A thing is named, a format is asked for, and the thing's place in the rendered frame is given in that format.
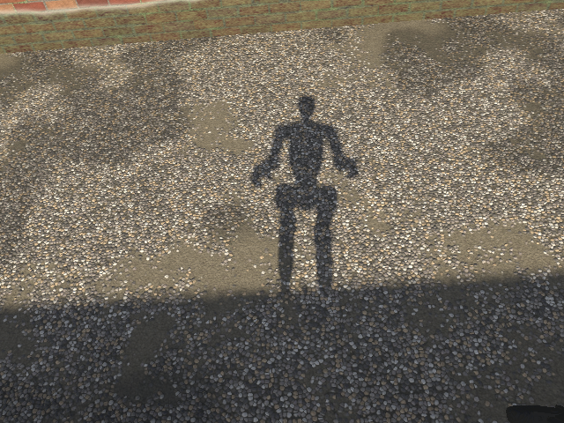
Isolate robot right hand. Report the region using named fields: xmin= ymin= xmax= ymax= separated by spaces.
xmin=506 ymin=405 xmax=564 ymax=423

